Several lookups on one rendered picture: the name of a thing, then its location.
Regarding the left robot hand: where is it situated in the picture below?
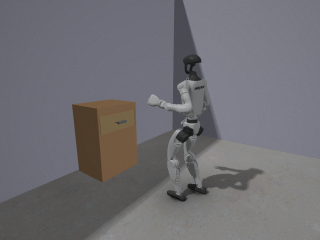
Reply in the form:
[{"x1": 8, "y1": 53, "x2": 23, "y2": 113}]
[{"x1": 147, "y1": 94, "x2": 160, "y2": 107}]

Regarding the drawer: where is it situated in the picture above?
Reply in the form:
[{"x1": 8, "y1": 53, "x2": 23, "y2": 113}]
[{"x1": 99, "y1": 110, "x2": 135, "y2": 135}]

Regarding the handle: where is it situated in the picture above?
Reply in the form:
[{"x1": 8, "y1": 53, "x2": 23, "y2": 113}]
[{"x1": 115, "y1": 120, "x2": 127, "y2": 125}]

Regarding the right robot forearm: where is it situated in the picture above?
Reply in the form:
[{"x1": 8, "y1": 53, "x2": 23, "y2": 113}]
[{"x1": 196, "y1": 106, "x2": 208, "y2": 118}]

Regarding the left robot forearm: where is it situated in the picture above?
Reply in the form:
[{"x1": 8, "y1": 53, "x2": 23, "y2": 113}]
[{"x1": 158, "y1": 100, "x2": 190, "y2": 114}]

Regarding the right robot thigh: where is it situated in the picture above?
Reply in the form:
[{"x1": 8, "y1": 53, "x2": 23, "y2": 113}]
[{"x1": 183, "y1": 126, "x2": 204, "y2": 163}]

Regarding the right robot upper arm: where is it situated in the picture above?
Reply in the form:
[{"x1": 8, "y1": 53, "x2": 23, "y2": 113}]
[{"x1": 202, "y1": 79, "x2": 210, "y2": 108}]

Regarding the cabinet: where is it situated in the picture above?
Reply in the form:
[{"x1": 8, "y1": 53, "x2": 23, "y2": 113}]
[{"x1": 72, "y1": 99, "x2": 138, "y2": 183}]

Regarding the robot left shin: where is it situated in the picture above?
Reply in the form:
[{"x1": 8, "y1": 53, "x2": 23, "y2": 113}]
[{"x1": 167, "y1": 160, "x2": 182, "y2": 195}]

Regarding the left robot upper arm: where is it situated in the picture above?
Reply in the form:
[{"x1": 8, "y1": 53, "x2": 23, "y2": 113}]
[{"x1": 177, "y1": 80, "x2": 193, "y2": 115}]

